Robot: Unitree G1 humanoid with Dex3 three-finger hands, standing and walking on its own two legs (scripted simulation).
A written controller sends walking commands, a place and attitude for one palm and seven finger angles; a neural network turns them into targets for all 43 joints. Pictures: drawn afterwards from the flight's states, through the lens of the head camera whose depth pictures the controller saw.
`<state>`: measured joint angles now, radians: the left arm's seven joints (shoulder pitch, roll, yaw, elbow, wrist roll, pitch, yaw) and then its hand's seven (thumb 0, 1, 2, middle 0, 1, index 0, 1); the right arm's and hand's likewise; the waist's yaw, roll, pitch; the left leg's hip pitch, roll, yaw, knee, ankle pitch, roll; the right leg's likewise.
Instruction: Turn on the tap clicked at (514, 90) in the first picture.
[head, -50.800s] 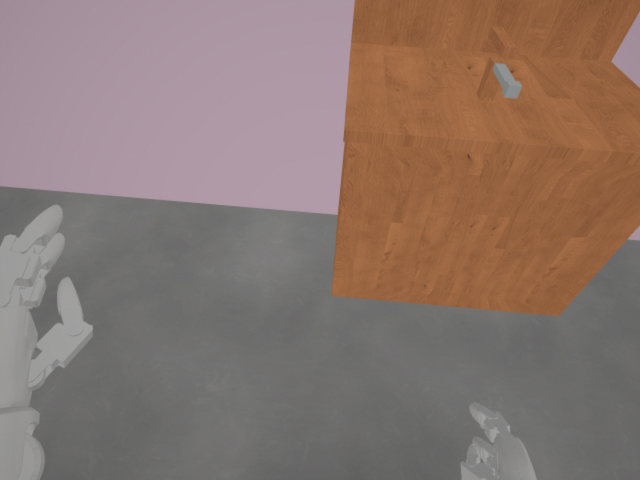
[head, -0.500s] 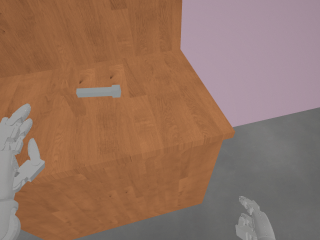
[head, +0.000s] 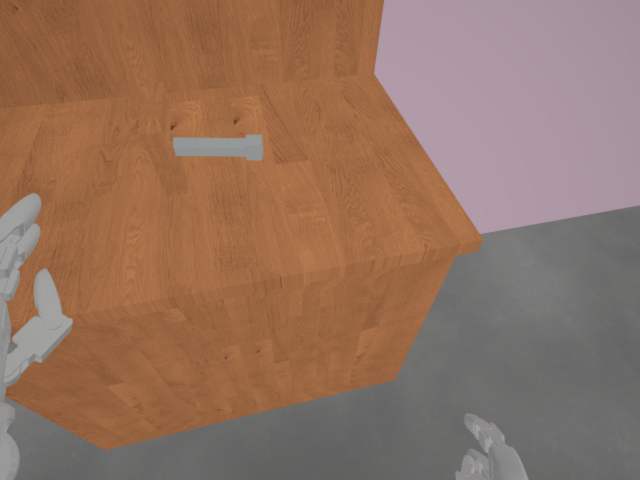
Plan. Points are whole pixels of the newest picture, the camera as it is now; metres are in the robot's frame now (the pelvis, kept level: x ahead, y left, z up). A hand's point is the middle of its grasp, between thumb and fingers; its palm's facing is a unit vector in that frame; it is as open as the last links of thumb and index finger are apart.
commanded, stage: step back with the hand held close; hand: left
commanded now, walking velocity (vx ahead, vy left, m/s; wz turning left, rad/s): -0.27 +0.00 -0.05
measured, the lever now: (254, 147) +0.56 +0.15 +0.10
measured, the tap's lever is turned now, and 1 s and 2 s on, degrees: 77 77 77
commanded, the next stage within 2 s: stop stepping back and stand still in 0.76 s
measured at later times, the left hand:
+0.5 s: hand (40, 404) +0.15 +0.24 +0.15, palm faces +0.36 -0.86 -0.37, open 7.4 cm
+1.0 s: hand out of the picture +0.02 +0.18 +0.16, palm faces +0.34 -0.86 -0.38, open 7.4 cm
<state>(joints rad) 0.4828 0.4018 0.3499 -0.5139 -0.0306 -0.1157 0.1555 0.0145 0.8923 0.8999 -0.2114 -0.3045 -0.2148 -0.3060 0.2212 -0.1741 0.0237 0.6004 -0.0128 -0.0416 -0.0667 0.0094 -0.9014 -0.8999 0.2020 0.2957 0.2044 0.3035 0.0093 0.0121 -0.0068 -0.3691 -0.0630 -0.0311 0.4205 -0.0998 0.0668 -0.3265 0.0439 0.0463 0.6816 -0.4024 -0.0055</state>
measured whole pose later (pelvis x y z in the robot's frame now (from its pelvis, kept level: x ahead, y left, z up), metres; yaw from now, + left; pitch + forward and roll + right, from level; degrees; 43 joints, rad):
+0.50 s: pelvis -0.07 -0.01 +0.00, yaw -1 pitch +1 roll -2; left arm 0.44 0.41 0.35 -0.54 -0.06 -0.11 0.14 0.01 0.89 0.90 -0.21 -0.30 -0.21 -0.31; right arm 0.13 -0.20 0.00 0.58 0.00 -0.05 -0.05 0.01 -0.90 -0.90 0.20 0.30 0.20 0.30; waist 0.02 -0.04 0.04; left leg -0.38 -0.01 0.04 0.50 -0.14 0.06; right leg -0.43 0.06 0.08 0.91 -0.46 0.01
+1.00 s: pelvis -0.21 -0.05 +0.00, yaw -1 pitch +2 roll +2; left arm 0.45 0.37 0.32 -0.44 -0.06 -0.13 0.13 0.01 0.89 0.90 -0.21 -0.30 -0.22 -0.31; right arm 0.20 -0.22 0.00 0.61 0.01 -0.04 -0.07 0.01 -0.90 -0.90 0.20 0.30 0.21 0.30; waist -0.03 -0.04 -0.03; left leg -0.38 -0.01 0.02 0.97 -0.43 -0.03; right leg -0.30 0.01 -0.01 0.45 -0.18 -0.05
